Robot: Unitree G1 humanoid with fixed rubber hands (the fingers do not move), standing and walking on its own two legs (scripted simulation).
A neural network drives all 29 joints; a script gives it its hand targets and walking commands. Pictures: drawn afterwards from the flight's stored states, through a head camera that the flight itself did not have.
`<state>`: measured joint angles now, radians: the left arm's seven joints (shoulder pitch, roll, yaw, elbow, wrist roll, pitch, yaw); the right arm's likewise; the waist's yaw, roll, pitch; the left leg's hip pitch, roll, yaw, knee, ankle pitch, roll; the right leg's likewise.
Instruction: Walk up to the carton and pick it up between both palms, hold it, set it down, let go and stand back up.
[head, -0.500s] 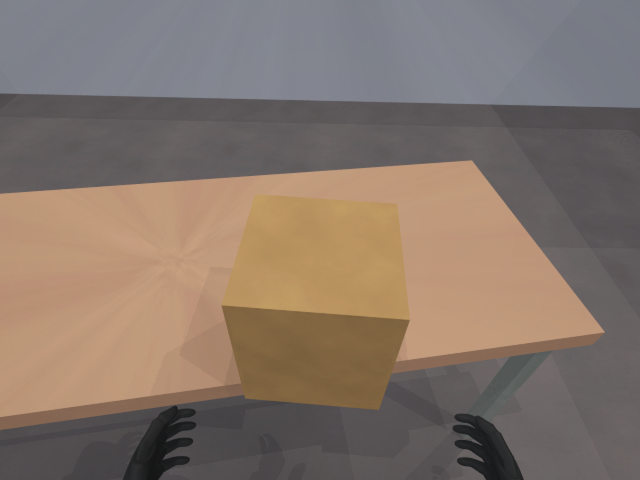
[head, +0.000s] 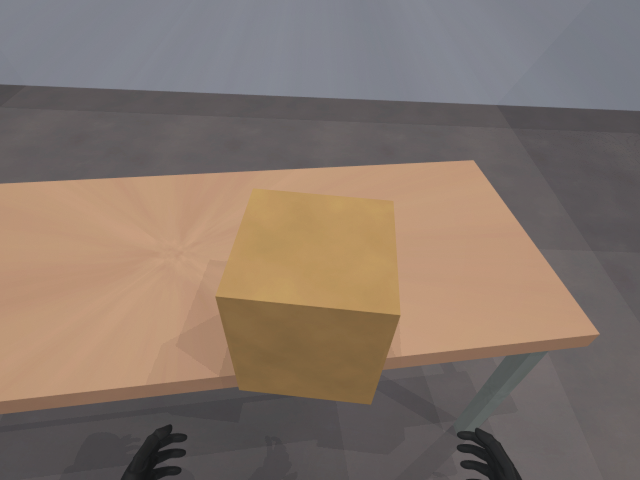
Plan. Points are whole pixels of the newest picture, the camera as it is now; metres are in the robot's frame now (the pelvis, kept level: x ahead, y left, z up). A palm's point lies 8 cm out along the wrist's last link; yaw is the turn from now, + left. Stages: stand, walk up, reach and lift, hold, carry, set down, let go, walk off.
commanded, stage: let go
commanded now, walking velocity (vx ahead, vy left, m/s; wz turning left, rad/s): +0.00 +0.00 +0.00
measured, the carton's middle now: (313, 299) +0.40 +0.02 -0.02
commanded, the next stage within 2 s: stand in 0.04 s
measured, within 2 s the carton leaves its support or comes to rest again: neither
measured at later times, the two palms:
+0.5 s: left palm out of the picture +0.00 +0.27 -0.11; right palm out of the picture +0.05 -0.23 -0.12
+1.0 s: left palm out of the picture -0.03 +0.24 -0.13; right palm out of the picture +0.02 -0.23 -0.14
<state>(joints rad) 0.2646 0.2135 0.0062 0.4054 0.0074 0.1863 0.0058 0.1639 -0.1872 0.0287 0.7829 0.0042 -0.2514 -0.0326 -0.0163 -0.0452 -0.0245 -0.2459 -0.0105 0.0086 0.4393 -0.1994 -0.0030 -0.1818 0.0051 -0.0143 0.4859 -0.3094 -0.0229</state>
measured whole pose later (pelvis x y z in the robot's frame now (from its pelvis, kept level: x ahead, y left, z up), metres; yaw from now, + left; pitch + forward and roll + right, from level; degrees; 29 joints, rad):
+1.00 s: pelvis -0.02 +0.00 +0.00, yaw +4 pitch -1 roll +0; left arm 0.41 0.19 0.02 0.87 0.02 -0.02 0.04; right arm 0.30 -0.18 -0.04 1.00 -0.02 0.01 0.00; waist 0.00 0.00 0.00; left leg -0.26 -0.02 -0.06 0.45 -0.16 0.00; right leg -0.15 0.00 -0.09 0.44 -0.27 -0.03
